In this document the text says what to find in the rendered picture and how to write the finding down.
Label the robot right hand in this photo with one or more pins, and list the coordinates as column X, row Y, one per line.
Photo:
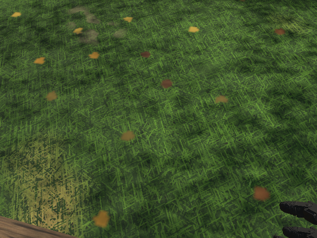
column 300, row 209

